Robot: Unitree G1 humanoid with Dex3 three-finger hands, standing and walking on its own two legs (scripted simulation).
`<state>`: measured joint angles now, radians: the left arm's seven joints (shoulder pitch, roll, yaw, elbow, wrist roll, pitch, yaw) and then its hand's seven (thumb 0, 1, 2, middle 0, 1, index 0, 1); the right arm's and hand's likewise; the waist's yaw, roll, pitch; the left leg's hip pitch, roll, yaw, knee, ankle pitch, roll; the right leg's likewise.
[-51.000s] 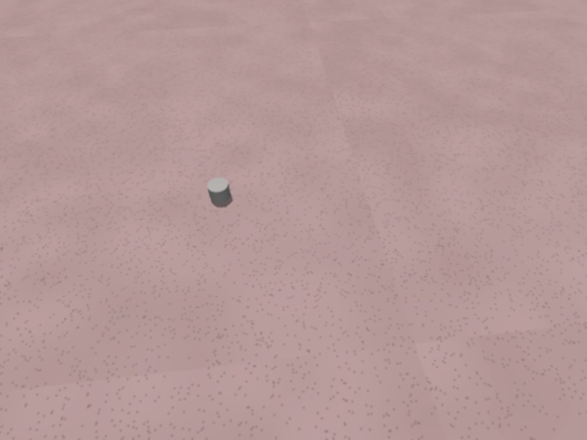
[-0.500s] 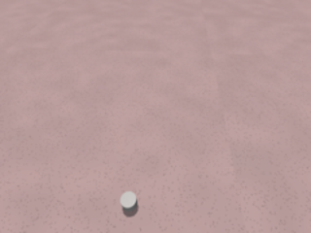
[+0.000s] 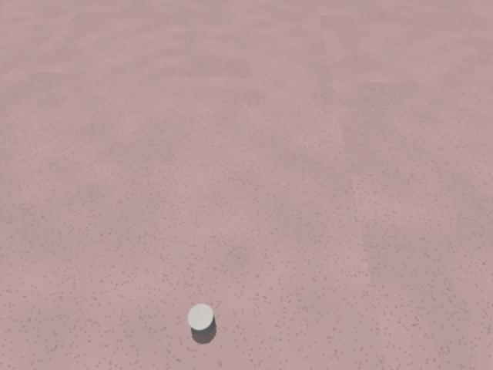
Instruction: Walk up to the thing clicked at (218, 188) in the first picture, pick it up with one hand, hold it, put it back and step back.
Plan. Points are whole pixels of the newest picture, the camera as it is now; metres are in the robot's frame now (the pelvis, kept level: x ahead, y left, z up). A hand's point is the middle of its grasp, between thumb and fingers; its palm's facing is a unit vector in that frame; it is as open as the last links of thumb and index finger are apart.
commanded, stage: stand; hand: left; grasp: from above
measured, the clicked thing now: (201, 319) +0.43 +0.21 -0.75
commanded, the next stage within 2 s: step back in 0.88 s
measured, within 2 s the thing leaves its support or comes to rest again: neither
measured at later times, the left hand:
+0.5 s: hand out of the picture +0.08 +0.25 -0.16, palm faces +0.01 -0.94 -0.34, open 7.4 cm
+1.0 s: hand out of the picture +0.09 +0.26 -0.16, palm faces +0.03 -0.93 -0.36, open 7.4 cm
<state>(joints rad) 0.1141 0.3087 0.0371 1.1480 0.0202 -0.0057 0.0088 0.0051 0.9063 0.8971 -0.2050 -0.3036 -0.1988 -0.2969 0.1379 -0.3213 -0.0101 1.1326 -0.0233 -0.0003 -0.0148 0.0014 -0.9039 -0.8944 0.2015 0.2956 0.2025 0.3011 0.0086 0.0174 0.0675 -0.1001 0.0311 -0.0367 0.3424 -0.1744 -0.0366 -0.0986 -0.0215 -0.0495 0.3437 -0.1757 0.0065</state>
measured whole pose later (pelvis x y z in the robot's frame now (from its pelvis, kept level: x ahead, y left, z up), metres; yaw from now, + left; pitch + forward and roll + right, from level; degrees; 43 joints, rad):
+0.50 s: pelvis +0.01 +0.00 +0.00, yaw +0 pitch -3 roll +0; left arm 0.11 0.32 0.03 1.14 0.02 -0.01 0.00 0.01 0.91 0.90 -0.20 -0.30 -0.20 -0.30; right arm 0.12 -0.33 -0.01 1.13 -0.02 0.00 -0.01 0.00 -0.90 -0.89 0.20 0.30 0.20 0.30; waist 0.01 0.02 0.06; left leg -0.10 0.03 -0.04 0.33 -0.18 -0.04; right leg -0.10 -0.02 -0.05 0.34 -0.18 0.00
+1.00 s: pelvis +0.00 +0.00 -0.01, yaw +0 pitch -2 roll -1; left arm 0.08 0.34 0.06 1.07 0.00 0.00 0.00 0.00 0.90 0.90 -0.21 -0.30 -0.20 -0.30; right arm 0.08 -0.37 -0.03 1.06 0.00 0.03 0.01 0.00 -0.90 -0.89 0.20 0.30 0.20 0.30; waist -0.01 0.02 0.13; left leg -0.24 0.03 -0.04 0.54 -0.22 -0.01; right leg -0.18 -0.02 -0.06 0.43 -0.21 -0.01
